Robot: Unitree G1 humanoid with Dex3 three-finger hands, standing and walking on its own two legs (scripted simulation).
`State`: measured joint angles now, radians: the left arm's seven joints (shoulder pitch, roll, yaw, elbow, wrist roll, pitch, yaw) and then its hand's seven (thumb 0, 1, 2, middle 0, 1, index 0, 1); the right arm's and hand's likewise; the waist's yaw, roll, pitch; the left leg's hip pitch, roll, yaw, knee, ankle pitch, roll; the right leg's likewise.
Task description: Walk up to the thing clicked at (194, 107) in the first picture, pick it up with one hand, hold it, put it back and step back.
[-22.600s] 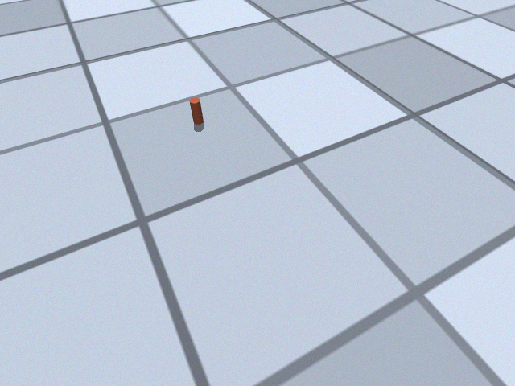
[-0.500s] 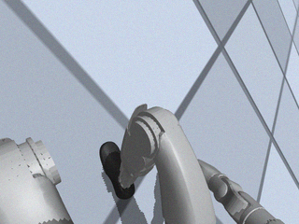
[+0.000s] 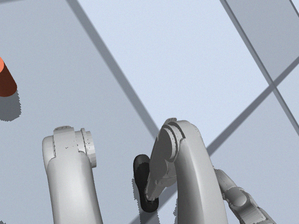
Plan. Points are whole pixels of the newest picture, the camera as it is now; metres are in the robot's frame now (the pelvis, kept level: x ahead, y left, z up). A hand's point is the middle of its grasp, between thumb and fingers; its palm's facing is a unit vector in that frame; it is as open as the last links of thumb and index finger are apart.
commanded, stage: home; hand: left
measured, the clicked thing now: out of the picture +0.47 +0.37 -0.23
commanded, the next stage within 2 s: none
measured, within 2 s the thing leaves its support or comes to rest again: neither
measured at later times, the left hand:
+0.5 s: hand out of the picture +0.26 +0.40 +0.04, palm faces +0.36 -0.76 -0.53, open 17.3 cm
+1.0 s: hand out of the picture +0.23 +0.28 +0.25, palm faces +0.39 -0.85 -0.37, open 17.1 cm
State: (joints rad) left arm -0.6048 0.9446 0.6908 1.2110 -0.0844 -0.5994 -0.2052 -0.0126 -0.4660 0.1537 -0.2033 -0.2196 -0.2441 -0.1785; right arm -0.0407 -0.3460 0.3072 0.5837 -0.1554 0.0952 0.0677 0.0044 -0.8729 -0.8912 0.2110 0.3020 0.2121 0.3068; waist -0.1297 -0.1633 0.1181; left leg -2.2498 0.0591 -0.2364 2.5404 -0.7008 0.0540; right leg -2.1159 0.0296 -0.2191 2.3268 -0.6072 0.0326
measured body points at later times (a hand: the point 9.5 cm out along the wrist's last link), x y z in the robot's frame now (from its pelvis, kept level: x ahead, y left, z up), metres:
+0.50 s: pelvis +0.02 -0.01 +0.14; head +0.23 +0.07 +0.53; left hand +0.23 +0.43 +0.07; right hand +0.23 -0.23 +0.00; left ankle +0.08 +0.11 -0.28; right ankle +0.14 -0.12 -0.28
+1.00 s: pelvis +0.08 +0.00 +0.36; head +0.15 +0.05 +0.80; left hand +0.21 +0.32 +0.28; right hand +0.30 -0.21 +0.28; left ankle +0.08 +0.11 -0.28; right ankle +0.13 -0.12 -0.28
